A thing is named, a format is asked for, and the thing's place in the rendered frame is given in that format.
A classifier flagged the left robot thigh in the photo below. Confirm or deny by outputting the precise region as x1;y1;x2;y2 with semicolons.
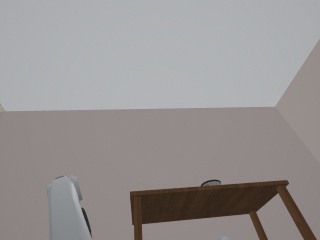
48;175;92;240

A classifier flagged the robot left foot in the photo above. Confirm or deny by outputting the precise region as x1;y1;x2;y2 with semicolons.
81;207;92;238

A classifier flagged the pot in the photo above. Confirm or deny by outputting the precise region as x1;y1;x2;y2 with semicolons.
203;181;221;186

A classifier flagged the table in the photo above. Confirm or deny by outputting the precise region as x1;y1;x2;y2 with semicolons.
130;180;317;240

